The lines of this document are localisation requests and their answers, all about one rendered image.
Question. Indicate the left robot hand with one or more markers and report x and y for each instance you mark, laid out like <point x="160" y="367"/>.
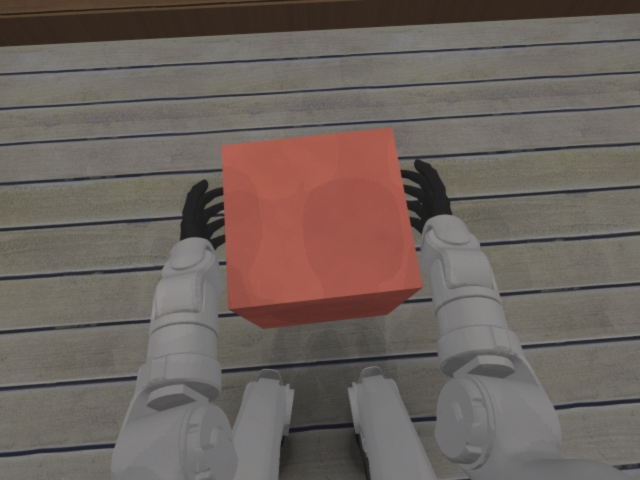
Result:
<point x="195" y="217"/>

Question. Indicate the right robot upper arm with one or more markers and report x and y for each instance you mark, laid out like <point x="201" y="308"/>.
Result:
<point x="503" y="429"/>

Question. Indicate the right robot hand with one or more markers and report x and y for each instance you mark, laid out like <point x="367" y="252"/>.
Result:
<point x="432" y="195"/>

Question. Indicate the left robot upper arm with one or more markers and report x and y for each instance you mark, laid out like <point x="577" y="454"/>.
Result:
<point x="193" y="441"/>

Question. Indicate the robot left thigh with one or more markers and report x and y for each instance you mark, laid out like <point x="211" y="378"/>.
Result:
<point x="263" y="418"/>

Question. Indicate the robot left forearm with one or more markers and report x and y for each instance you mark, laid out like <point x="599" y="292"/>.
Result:
<point x="181" y="365"/>

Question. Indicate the left robot shin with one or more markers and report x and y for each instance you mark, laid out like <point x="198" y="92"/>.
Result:
<point x="266" y="373"/>

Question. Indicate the carton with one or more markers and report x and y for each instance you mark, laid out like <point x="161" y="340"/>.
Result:
<point x="317" y="229"/>

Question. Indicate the robot right forearm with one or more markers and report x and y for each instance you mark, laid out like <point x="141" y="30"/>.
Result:
<point x="474" y="335"/>

